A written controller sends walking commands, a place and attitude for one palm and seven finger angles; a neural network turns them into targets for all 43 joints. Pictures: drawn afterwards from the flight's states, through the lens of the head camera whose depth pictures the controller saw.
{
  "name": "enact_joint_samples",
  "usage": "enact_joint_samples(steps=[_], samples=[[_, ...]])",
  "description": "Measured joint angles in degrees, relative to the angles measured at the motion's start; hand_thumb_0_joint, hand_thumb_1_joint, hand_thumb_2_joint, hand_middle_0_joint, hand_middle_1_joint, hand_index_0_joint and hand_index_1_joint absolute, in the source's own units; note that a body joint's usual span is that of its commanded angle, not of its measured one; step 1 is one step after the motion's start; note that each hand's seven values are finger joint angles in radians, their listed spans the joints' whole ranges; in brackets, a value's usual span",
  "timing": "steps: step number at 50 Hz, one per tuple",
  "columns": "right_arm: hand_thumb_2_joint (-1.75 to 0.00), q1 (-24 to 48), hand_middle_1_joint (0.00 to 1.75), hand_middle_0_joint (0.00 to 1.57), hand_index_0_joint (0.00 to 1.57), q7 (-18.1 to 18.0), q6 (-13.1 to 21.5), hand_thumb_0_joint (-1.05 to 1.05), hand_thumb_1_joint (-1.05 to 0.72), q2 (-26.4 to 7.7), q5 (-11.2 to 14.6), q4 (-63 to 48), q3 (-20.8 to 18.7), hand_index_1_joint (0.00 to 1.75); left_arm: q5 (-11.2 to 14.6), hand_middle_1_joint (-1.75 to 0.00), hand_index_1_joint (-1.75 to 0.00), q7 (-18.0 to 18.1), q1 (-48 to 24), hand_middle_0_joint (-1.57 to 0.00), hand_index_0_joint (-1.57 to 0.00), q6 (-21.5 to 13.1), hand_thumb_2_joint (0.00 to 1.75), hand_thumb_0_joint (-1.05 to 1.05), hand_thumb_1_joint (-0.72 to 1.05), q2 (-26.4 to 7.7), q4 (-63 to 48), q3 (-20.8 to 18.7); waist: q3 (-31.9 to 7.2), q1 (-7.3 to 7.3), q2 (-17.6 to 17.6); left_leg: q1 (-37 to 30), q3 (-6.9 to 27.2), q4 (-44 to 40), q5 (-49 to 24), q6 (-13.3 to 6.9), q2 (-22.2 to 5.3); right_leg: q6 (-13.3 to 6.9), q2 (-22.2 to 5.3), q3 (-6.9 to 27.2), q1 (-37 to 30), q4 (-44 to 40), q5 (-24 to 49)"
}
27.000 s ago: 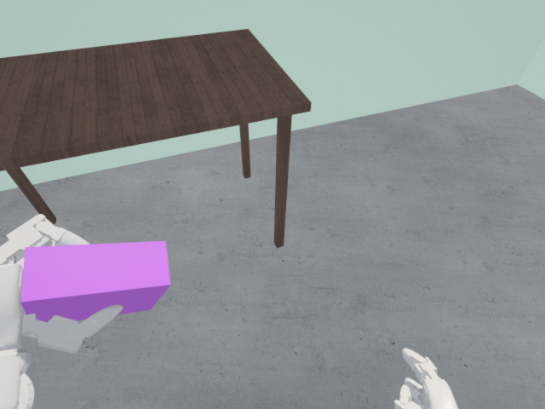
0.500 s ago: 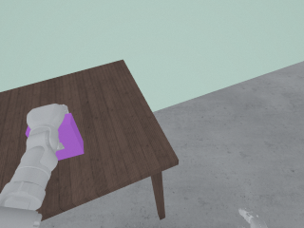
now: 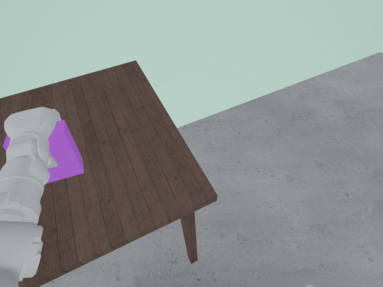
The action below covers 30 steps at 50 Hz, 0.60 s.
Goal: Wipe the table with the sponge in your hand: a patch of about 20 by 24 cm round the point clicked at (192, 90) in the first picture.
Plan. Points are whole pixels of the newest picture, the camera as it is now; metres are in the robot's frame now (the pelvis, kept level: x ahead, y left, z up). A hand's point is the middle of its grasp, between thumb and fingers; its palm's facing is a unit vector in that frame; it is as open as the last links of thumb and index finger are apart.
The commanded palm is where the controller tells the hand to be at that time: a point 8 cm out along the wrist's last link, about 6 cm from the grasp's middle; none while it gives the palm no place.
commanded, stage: wipe forward along the middle lane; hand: left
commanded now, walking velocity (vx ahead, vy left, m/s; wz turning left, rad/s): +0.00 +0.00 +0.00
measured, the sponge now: (52, 160) +0.38 +0.34 +0.03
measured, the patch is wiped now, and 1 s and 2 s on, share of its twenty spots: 1.00 1.00 1.00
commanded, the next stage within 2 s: slide back across to the first lane in 0.10 s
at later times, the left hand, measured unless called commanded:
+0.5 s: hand (37, 135) +0.42 +0.37 +0.08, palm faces -0.08 -0.03 -1.00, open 9.6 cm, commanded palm +0.39 +0.38 +0.12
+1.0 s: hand (5, 146) +0.39 +0.42 +0.08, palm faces -0.11 -0.03 -0.99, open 9.6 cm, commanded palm +0.35 +0.42 +0.12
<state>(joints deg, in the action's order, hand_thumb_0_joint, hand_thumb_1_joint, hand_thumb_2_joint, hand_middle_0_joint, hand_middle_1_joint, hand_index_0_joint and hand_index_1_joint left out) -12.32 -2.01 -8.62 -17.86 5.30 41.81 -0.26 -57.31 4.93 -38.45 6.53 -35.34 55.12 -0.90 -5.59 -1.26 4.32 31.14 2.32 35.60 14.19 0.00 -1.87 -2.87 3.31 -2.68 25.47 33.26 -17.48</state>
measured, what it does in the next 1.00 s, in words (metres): shifts its weight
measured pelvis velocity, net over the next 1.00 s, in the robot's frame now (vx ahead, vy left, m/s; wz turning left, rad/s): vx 0.04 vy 0.04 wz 0.00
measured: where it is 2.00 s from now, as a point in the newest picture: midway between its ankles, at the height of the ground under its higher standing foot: outside the picture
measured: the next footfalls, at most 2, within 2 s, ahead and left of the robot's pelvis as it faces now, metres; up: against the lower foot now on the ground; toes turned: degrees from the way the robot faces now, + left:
none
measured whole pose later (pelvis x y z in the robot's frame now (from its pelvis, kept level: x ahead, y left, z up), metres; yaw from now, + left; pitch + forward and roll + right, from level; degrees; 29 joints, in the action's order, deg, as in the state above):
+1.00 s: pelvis +0.04 +0.04 +0.01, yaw +0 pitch +9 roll -2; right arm -10.7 -0.1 -10.4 -17.8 4.7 39.0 -1.1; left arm -55.5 2.3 -25.5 2.2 -39.8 42.1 -9.0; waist -4.5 0.6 3.2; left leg 25.4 1.0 32.3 15.9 -2.0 0.3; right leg -0.1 1.1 -1.4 18.0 26.2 -17.2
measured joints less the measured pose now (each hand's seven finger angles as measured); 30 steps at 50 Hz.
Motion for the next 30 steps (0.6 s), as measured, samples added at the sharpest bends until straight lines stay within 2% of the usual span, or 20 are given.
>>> enact_joint_samples(steps=[5,15,30], samples=[[-0.90,-0.89,0.30,0.20,0.20,0.26,-0.39,0.01,-0.91,-0.15,-0.19,0.01,-0.37,0.30,-0.38,-1.39,-1.36,0.07,-0.92,-0.79,-0.83,-1.01,1.15,0.02,-0.55,-0.94,1.23,-0.76,-0.34,-0.41,-0.02,0.91,-0.38,0.34,0.34,0.11,-0.09,0.35,0.04,0.42,0.74,-0.30,0.09],[-0.90,-1.63,0.30,0.20,0.20,0.86,-1.13,0.01,-0.91,0.34,-0.12,0.30,-0.56,0.30,-0.57,-1.39,-1.36,1.35,-1.66,-0.80,-0.83,-1.18,1.15,0.02,-0.55,-0.71,1.80,-1.07,-0.74,-0.55,-0.15,1.09,-1.02,0.31,0.73,-0.40,0.53,1.33,-0.64,1.04,0.69,-0.96,0.08],[-0.90,0.11,0.30,0.20,0.20,1.69,-1.62,0.01,-0.90,1.23,-0.05,-1.27,-0.02,0.30,0.05,-1.41,-1.38,1.60,4.38,-0.78,-0.81,-0.75,1.14,0.01,-0.53,0.22,-4.41,-3.80,-0.14,0.13,-0.69,-3.80,-2.11,-2.54,0.81,-1.63,1.64,2.49,-1.82,2.09,-4.38,-4.53,0.56]])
